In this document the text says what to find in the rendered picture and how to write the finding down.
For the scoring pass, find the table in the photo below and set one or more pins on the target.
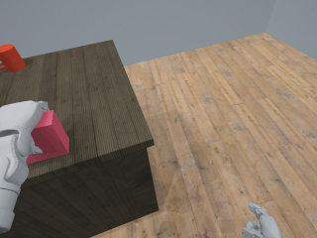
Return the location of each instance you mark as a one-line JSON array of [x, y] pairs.
[[105, 180]]

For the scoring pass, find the left robot forearm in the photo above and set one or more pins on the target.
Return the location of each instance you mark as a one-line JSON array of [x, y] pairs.
[[15, 145]]

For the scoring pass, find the robot left hand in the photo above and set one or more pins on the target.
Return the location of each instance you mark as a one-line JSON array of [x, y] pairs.
[[25, 114]]

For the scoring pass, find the sponge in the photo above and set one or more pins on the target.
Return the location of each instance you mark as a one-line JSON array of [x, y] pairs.
[[50, 137]]

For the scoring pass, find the robot right hand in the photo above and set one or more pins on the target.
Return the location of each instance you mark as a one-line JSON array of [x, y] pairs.
[[267, 228]]

